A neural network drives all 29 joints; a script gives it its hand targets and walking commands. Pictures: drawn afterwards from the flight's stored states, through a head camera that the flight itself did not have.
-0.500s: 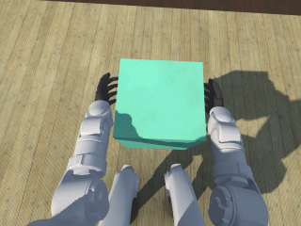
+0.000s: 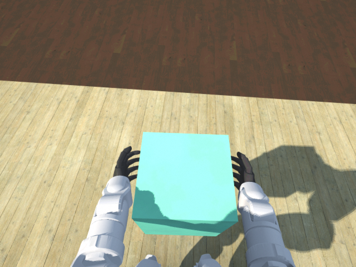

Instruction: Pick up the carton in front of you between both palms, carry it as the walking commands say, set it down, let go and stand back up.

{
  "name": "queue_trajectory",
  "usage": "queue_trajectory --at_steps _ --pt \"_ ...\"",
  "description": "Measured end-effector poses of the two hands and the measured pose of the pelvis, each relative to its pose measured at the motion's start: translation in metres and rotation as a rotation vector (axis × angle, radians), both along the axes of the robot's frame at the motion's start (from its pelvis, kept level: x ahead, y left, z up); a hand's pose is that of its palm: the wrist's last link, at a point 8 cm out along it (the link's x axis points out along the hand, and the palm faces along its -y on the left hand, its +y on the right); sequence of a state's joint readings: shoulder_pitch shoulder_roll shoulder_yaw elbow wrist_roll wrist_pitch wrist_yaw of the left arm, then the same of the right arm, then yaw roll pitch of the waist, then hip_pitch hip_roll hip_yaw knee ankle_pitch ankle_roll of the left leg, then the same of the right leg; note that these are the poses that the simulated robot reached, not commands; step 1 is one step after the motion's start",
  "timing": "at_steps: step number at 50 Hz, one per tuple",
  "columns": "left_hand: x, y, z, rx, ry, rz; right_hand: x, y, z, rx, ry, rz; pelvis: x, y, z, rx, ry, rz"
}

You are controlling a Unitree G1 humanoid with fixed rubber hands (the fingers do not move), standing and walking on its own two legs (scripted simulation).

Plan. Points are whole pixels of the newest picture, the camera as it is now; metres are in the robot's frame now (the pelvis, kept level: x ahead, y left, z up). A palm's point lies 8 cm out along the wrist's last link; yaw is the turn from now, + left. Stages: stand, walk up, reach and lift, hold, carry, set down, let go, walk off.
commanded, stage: reach and lift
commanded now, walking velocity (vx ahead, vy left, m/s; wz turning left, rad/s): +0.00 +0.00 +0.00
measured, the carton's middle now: (183, 189) +0.34 -0.01 -0.10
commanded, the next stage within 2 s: hold in 1.40 s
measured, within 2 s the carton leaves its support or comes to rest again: neither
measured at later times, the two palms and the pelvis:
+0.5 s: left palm (101, 169) +0.31 +0.15 +0.09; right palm (262, 175) +0.30 -0.15 +0.09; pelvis +0.02 +0.00 +0.07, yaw +0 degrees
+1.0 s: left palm (101, 165) +0.31 +0.15 +0.10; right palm (265, 171) +0.31 -0.15 +0.10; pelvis +0.02 +0.00 +0.07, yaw +0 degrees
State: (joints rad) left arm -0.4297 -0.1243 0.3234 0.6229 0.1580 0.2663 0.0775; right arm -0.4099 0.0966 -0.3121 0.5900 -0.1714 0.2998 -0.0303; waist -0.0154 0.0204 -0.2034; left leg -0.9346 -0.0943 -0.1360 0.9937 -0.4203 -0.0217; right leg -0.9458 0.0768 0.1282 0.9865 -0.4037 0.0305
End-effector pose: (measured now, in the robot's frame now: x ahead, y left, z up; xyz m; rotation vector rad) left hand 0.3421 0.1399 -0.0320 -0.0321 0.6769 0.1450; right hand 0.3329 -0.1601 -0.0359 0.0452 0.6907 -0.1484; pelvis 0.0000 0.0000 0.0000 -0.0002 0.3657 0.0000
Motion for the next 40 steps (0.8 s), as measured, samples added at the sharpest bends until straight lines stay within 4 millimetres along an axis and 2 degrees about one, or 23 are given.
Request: queue_trajectory --at_steps 11,21,24,31,40 --pt "-0.016 0.004 0.066 0.002 -0.008 0.003 -0.014 0.004 0.066 -0.006 -0.008 0.01 0.02 0.0 0.047 -0.001 -0.181 -0.002" --pt "-0.03 0.008 0.117 0.023 -0.026 -0.017 -0.027 0.008 0.119 -0.029 -0.025 0.027 0.024 -0.001 0.068 -0.003 -0.352 -0.002" --pt "-0.033 0.008 0.123 0.032 -0.013 -0.023 -0.03 0.008 0.125 -0.036 -0.013 0.035 0.02 -0.001 0.07 -0.002 -0.388 -0.002" --pt "-0.038 0.008 0.123 0.031 0.01 -0.023 -0.035 0.007 0.125 -0.032 0.01 0.034 0.009 -0.001 0.069 -0.003 -0.422 -0.003" --pt "-0.035 0.008 0.129 0.03 -0.005 -0.023 -0.031 0.007 0.13 -0.031 -0.006 0.033 0.006 -0.002 0.069 -0.002 -0.429 -0.005"
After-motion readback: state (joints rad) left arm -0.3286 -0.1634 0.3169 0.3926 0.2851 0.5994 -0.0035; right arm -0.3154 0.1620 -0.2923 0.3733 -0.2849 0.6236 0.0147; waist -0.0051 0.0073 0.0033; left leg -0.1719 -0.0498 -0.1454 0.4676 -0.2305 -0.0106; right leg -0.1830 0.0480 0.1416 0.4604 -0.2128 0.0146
